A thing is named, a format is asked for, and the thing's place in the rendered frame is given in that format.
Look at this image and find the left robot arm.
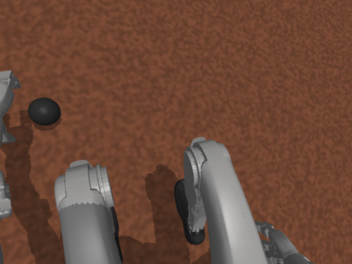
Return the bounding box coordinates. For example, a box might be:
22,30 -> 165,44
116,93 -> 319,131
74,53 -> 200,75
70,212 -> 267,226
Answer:
0,117 -> 13,264

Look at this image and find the left robot hand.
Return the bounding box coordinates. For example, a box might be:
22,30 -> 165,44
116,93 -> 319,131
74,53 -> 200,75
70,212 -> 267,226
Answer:
0,70 -> 21,144

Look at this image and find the right robot arm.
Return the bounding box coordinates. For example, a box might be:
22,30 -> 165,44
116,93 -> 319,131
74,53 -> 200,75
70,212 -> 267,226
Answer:
283,253 -> 314,264

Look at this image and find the left robot foot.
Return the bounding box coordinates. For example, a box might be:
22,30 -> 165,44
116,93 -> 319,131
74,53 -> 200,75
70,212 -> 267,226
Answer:
111,207 -> 123,263

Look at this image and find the right robot foot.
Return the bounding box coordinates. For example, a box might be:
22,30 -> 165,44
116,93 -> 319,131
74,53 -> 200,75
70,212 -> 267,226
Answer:
174,179 -> 205,245

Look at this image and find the right robot hand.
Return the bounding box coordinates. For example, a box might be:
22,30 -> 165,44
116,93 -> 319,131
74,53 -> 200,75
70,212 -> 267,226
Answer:
255,221 -> 299,264

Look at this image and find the ball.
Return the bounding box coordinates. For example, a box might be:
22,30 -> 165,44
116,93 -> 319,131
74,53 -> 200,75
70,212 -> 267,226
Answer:
28,98 -> 61,125

